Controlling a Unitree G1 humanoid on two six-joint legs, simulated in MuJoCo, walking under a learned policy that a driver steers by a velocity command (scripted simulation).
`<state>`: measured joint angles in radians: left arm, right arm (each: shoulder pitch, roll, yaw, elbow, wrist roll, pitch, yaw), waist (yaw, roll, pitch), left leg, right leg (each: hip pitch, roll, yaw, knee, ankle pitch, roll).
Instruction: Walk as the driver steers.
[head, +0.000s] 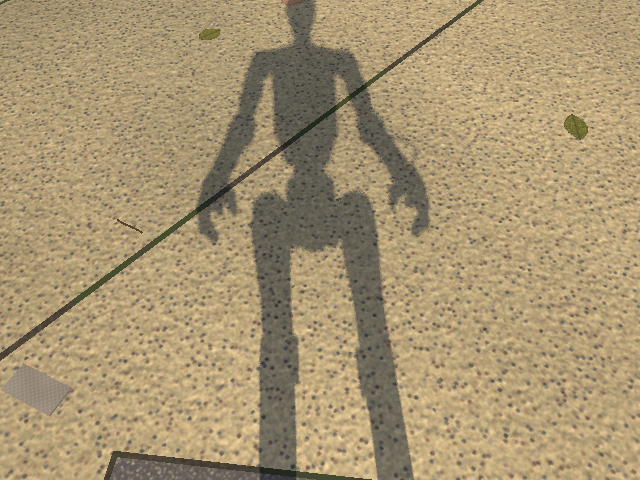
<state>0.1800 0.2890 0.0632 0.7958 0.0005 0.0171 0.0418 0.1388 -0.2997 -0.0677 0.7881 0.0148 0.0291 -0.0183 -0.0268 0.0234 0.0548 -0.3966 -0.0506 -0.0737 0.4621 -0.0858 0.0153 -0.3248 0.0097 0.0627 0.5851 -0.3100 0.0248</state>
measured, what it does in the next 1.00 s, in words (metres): steps on the spot, turning left: right foot, then left foot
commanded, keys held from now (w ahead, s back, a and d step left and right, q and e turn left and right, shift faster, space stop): q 0.62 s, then no key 0.12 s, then w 0.16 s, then no key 0.10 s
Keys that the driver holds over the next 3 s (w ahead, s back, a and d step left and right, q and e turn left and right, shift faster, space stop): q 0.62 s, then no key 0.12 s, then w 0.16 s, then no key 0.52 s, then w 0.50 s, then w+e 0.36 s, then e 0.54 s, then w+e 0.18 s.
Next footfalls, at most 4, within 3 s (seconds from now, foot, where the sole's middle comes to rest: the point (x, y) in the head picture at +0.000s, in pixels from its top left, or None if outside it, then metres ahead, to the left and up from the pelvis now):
0.02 right None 0.06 -0.13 -0.77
0.42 left None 0.03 0.13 -0.77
0.86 right None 0.12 -0.08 -0.77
1.20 left None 0.12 0.20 -0.77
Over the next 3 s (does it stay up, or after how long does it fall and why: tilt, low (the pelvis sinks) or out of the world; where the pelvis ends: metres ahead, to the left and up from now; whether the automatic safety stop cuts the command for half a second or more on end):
stays up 0.58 0.29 0.00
